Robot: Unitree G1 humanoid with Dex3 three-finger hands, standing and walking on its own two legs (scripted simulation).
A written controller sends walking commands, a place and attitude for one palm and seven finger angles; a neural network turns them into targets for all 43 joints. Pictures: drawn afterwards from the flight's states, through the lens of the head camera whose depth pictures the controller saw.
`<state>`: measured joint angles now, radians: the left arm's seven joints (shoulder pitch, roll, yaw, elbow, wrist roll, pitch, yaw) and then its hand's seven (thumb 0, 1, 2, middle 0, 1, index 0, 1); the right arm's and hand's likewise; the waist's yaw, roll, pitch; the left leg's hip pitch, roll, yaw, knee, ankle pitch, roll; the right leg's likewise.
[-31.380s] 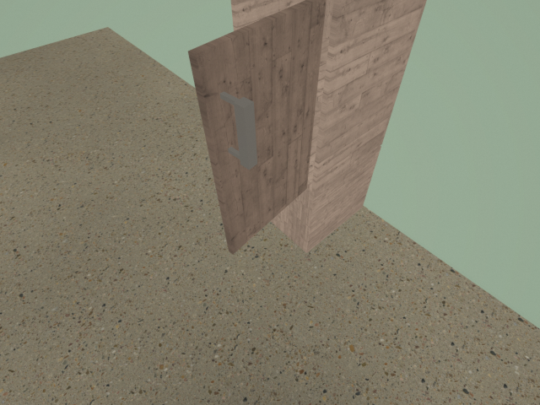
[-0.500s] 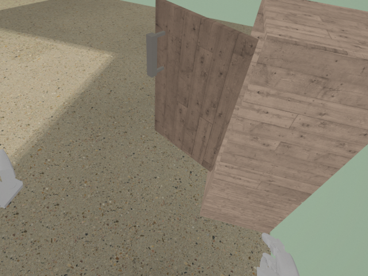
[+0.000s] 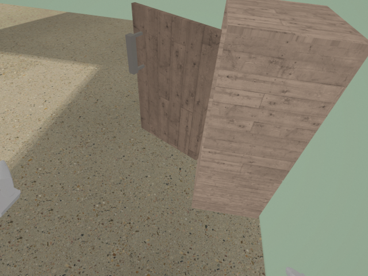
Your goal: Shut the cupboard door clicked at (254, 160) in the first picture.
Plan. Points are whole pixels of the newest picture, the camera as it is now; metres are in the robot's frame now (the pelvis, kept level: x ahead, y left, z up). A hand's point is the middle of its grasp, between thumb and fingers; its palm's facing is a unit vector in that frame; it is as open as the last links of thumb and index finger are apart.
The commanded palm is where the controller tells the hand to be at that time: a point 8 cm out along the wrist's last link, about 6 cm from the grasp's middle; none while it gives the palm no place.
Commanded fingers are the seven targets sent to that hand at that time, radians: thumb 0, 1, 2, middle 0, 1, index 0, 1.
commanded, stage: stop stepping back and stand still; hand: left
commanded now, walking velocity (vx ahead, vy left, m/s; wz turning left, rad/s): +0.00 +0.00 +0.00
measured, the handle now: (136, 52) +0.87 +0.18 +0.09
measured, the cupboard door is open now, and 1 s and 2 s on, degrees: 62 62 62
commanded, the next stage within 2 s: let the arm hang, fingers relaxed in 0.42 s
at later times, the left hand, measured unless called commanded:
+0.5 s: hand (2, 206) +0.19 +0.27 +0.17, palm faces +0.43 -0.79 -0.44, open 7.4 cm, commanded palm none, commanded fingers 0.00 0.90 0.90 -0.20 -0.30 -0.20 -0.30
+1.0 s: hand out of the picture -0.06 +0.19 -0.18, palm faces +0.02 -0.99 -0.17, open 7.2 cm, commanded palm none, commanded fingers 0.00 0.90 0.90 -0.20 -0.30 -0.20 -0.30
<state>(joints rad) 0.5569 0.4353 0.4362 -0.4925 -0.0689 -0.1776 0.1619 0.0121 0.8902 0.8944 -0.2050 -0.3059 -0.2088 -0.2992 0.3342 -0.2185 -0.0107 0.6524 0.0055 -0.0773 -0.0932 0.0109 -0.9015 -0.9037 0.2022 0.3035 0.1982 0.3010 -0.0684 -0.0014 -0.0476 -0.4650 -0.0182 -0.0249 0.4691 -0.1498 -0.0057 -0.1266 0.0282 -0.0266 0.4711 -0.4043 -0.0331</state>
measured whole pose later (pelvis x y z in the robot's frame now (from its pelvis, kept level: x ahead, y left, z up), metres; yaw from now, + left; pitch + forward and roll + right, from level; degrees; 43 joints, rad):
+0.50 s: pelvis -0.01 +0.01 +0.00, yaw -2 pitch -1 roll -2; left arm 0.56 0.41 0.40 -0.45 -0.05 -0.19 0.16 0.01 0.89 0.89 -0.21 -0.31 -0.21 -0.30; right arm 0.26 -0.21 0.02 0.67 0.01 -0.08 -0.08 0.01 -0.90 -0.90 0.21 0.30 0.20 0.30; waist 0.01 0.03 -0.06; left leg -0.36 -0.02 -0.04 0.58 -0.21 0.02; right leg -0.15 0.06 -0.03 0.50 -0.35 -0.03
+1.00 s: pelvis -0.02 +0.00 +0.01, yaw +1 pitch -1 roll -1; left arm 0.33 0.21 0.00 1.11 0.01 0.03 0.01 0.01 0.95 0.89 -0.20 -0.30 -0.20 -0.30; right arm 0.29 -0.20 0.02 1.08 -0.01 0.04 -0.02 0.00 -0.90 -0.90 0.20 0.30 0.20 0.30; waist 0.01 -0.03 0.07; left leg -0.31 -0.03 -0.07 0.45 -0.11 0.02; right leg -0.13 0.05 -0.04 0.42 -0.27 -0.04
